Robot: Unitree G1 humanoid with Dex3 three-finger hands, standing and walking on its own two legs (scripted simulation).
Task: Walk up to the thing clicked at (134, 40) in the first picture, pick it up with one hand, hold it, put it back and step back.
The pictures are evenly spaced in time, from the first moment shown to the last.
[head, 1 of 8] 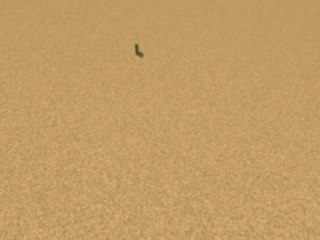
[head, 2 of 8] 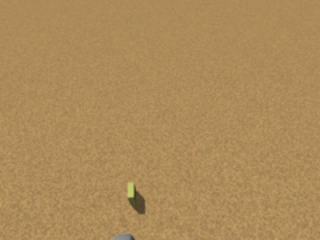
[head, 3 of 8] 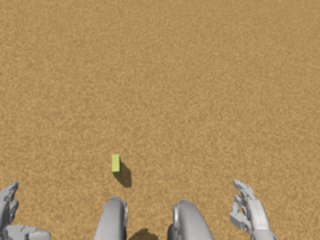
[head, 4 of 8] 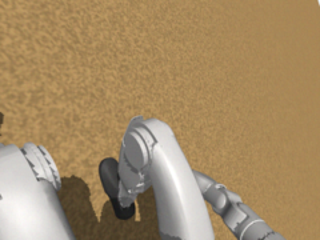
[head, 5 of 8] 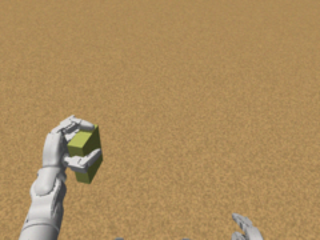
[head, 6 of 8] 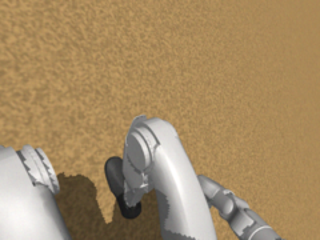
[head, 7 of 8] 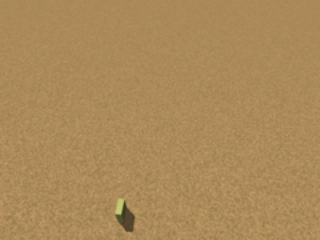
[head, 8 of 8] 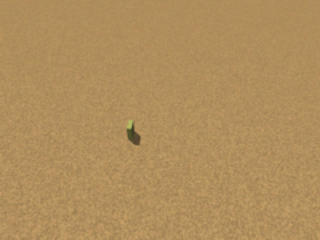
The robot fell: no
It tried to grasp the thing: yes
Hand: left
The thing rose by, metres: 0.69
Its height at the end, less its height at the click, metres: +0.00
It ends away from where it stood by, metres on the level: 0.05
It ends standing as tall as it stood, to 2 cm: yes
